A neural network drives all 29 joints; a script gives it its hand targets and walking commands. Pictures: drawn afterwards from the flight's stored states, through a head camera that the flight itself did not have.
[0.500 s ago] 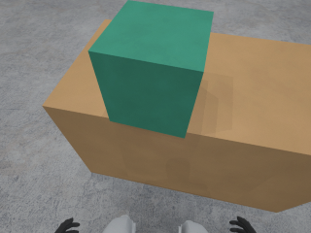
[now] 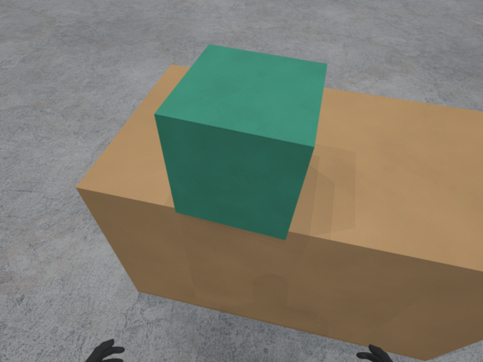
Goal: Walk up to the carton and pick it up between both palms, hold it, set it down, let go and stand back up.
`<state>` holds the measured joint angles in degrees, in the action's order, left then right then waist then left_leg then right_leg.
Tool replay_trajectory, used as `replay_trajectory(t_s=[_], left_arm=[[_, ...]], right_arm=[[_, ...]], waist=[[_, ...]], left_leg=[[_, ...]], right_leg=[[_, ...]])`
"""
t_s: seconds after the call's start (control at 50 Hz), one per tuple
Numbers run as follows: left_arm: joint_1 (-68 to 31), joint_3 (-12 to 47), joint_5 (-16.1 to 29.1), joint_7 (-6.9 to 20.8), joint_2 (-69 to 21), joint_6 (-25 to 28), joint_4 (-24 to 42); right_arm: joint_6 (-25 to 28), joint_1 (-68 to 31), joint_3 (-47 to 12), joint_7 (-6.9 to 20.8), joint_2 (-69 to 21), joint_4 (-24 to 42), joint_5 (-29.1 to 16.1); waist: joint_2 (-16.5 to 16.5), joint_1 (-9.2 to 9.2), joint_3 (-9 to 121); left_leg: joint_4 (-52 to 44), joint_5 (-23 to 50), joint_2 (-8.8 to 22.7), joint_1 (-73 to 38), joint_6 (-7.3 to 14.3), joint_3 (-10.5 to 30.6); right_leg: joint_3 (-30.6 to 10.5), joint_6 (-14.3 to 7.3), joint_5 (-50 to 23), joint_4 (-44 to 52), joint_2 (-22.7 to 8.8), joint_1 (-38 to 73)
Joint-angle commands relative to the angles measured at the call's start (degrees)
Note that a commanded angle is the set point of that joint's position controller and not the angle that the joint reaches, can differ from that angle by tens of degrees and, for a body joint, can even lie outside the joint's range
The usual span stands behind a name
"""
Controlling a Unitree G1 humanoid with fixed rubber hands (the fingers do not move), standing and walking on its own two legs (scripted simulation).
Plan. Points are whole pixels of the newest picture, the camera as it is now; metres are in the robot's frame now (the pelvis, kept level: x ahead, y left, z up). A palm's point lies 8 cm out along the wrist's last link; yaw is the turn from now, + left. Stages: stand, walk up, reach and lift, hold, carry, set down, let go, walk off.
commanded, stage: walk up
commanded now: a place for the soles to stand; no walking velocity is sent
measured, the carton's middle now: (247, 142) +0.55 +0.00 +0.05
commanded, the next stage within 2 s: none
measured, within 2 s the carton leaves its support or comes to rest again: neither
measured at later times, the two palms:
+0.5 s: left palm out of the picture +0.01 +0.36 -0.14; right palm out of the picture +0.11 -0.19 -0.13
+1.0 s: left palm (66, 295) +0.27 +0.34 -0.12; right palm out of the picture +0.13 -0.14 -0.14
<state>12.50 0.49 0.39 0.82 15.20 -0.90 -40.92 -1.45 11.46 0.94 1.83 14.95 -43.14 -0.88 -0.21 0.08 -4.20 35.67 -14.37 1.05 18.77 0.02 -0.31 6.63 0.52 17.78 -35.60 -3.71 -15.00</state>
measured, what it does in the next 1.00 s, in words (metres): steps to the left: left foot, then right foot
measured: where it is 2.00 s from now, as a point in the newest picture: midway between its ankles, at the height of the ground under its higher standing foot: outside the picture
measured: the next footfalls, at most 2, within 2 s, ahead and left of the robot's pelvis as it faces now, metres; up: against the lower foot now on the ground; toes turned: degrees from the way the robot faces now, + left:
left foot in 0.46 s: +0.15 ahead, +0.23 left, +0.00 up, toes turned -8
right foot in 0.80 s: +0.14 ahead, -0.03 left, +0.00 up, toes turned -9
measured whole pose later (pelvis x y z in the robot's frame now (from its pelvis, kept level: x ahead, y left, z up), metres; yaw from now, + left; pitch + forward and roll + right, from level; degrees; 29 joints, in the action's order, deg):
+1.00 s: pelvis +0.10 +0.13 -0.02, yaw -13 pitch -3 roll +0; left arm 11.7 -0.3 -0.3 -0.8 13.4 -1.5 -40.0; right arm -1.7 14.5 -0.8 -0.2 15.5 -42.8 -0.2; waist 1.6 -0.6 -6.2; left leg 45.8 -24.7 1.6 16.7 0.4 -4.9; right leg -2.4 -0.6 18.8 -46.1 1.8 -24.4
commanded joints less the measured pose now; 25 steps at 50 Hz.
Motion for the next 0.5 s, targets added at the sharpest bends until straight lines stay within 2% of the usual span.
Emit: replay_trajectory(t_s=[0.0,0.04,0.06,0.1,0.12,0.14,0.16,0.18,0.2,0.22,0.24,0.26,0.28,0.3,0.32,0.34,0.36,0.38,0.4,0.42,0.44,0.46,0.48], left_arm=[[0.1,-3.1,0.0,-0.3,8.9,2.3,5.7],[-0.3,-3.3,0.1,-0.3,9.4,2.1,5.7],[-0.3,-3.4,0.0,-0.4,9.0,2.2,5.9],[1.4,-3.2,-0.1,-0.3,9.0,2.3,5.2],[2.1,-3.5,-0.2,-0.3,9.0,2.2,5.3],[2.6,-3.6,-0.1,-0.3,9.4,2.3,4.9],[15.0,-5.3,-2.5,-1.4,11.3,2.7,2.3],[18.8,-6.9,-3.2,-2.4,14.6,2.6,0.1],[18.7,-8.0,-3.6,-3.7,17.3,2.4,-0.7],[17.3,-8.0,-4.2,-4.7,16.1,2.8,-0.5],[16.2,-7.4,-4.3,-5.4,14.6,3.4,-0.5],[14.0,-7.6,-4.3,-5.6,14.5,3.8,-0.4],[11.2,-7.7,-4.1,-5.4,14.7,3.9,0.2],[9.6,-7.7,-4.0,-5.1,14.6,3.9,0.4],[8.8,-7.6,-3.8,-4.7,14.0,4.0,0.7],[8.4,-8.0,-3.9,-4.6,14.6,3.9,0.5],[7.9,-7.7,-3.9,-4.4,14.0,3.8,0.5],[5.8,-8.3,-4.1,-4.0,14.6,3.6,0.7],[2.8,-7.8,-3.9,-3.6,13.8,3.3,1.7],[3.9,-6.8,-3.8,-2.9,9.9,2.7,2.1],[6.1,-5.0,-3.9,-2.4,5.3,2.3,2.9],[7.8,-4.0,-2.7,-1.8,1.7,2.4,6.1],[8.3,-5.3,-2.6,-2.3,4.5,1.6,6.6]], right_arm=[[2.1,-1.5,3.0,-0.4,8.9,6.7,-0.1],[2.0,-0.1,3.1,-0.3,9.6,6.3,0.3],[2.1,-0.4,3.1,-0.3,9.3,6.1,0.1],[2.1,0.0,3.2,-0.4,9.8,6.1,0.4],[2.0,0.6,3.3,-0.4,9.3,6.0,0.3],[2.0,0.3,3.0,-0.4,9.4,6.0,0.3],[1.4,0.4,3.9,1.1,11.0,7.7,3.7],[0.7,-1.9,3.9,1.9,9.1,9.1,4.8],[0.3,-2.1,4.2,2.7,8.4,10.3,5.1],[-0.1,-0.5,4.0,2.9,7.6,10.3,5.2],[-0.2,-1.3,4.3,3.0,7.5,10.7,5.1],[-0.4,0.1,4.3,3.2,6.5,11.7,4.6],[-0.3,2.3,4.6,3.3,6.2,11.1,4.6],[-0.3,3.5,4.7,3.5,6.2,11.0,4.2],[-0.2,3.4,4.8,3.8,6.4,11.0,3.8],[0.0,4.2,5.1,4.1,6.1,11.2,3.5],[0.1,4.1,5.2,4.4,7.0,11.4,2.9],[0.3,6.2,5.4,4.4,6.6,10.7,2.6],[0.8,12.7,6.0,3.7,7.4,8.6,2.6],[1.4,18.8,6.8,2.9,9.5,5.5,2.9],[1.8,22.5,8.1,1.7,12.6,4.1,3.2],[2.6,23.4,8.3,0.6,17.2,5.4,3.6],[2.2,16.4,8.3,-0.6,19.9,6.1,2.9]], waist=[[0.8,0.06,4.5],[-0.9,-0.37,4.4],[-1.5,0.06,3.8],[3.0,0.5,5.2],[2.7,0.09,5.9],[1.8,0.9,5.8],[-0.7,3.2,8.0],[-4.5,5.24,3.0],[-6.1,5.79,-1.8],[-4.4,4.48,-4.3],[-1.8,4.2,-5.0],[-3.0,2.19,-4.4],[-6.2,0.64,-3.5],[-10.1,0.1,-3.7],[-11.1,0.44,-4.4],[-13.7,-0.5,-4.4],[-13.9,-0.12,-4.9],[-14.9,-2.12,-4.5],[-10.7,-5.79,-2.8],[-1.7,-7.67,-0.4],[11.4,-8.82,0.6],[23.2,-8.79,2.0],[16.8,-5.91,-1.8]], left_leg=[[-9.6,0.9,4.8,-0.5,3.9,6.9],[-9.5,-0.9,4.5,0.1,3.3,7.8],[-9.2,-0.6,4.3,-0.1,3.2,7.8],[-10.2,-1.9,4.6,-0.3,3.6,8.2],[-10.9,-3.6,4.7,1.6,3.7,8.9],[-10.2,-5.2,4.4,0.8,3.5,8.3],[-1.5,-20.2,1.7,7.1,3.4,3.6],[8.2,-20.3,-1.0,19.1,1.4,-2.8],[16.9,-19.3,1.8,27.0,0.8,-1.1],[20.5,-16.0,4.7,30.6,0.7,1.6],[22.5,-12.5,6.0,29.9,0.1,2.2],[23.2,-10.1,7.0,26.9,-0.5,3.4],[23.0,-10.7,7.6,23.6,-1.4,2.7],[21.1,-9.6,7.2,20.0,-1.5,2.4],[20.0,-10.7,7.1,16.9,-1.8,1.2],[17.3,-10.1,7.3,13.5,-1.4,1.6],[15.5,-10.1,7.1,8.7,-1.2,0.7],[11.4,-8.2,5.9,0.5,-0.5,-1.5],[4.9,-4.2,4.1,-9.9,0.3,-3.8],[4.2,-4.3,-0.1,-18.8,0.8,-6.6],[-3.6,-12.9,2.9,-18.8,1.9,0.0],[-20.3,-34.1,17.5,-12.9,6.7,27.6],[-30.9,-44.7,23.8,-4.3,12.6,42.4]], right_leg=[[-7.5,-3.1,1.1,10.9,-5.1,-0.7],[-7.2,-3.4,3.4,11.8,-5.3,-0.4],[-7.6,-3.4,3.2,11.6,-5.4,-1.6],[-7.0,-3.3,3.7,11.2,-4.6,-0.9],[-7.5,-3.5,3.9,11.3,-4.7,0.9],[-8.3,-3.6,6.0,12.1,-5.3,0.1],[-17.6,-7.6,26.0,15.8,-8.8,6.6],[-29.0,-12.0,38.3,23.5,-17.2,11.4],[-36.6,-16.4,37.7,26.5,-24.1,12.3],[-37.6,-17.6,34.0,26.3,-26.2,12.7],[-35.1,-16.9,31.3,26.5,-24.5,9.3],[-32.2,-15.8,30.0,26.1,-23.1,5.9],[-30.4,-15.4,30.5,25.8,-21.9,3.3],[-25.6,-13.5,29.2,25.1,-18.6,0.5],[-24.3,-13.6,28.9,24.9,-18.4,-3.0],[-21.6,-12.9,28.3,23.7,-17.3,-5.5],[-20.6,-12.2,28.9,23.2,-16.6,-9.5],[-16.7,-11.2,28.1,20.7,-15.2,-15.0],[-13.2,-9.0,27.9,14.2,-12.4,-20.5],[-7.7,-6.4,29.3,3.3,-6.6,-25.6],[-1.8,-3.7,24.3,-13.7,-0.1,-26.0],[-3.9,-1.5,22.5,-31.6,6.0,-28.4],[-9.5,-1.3,19.3,-37.3,4.0,-29.7]])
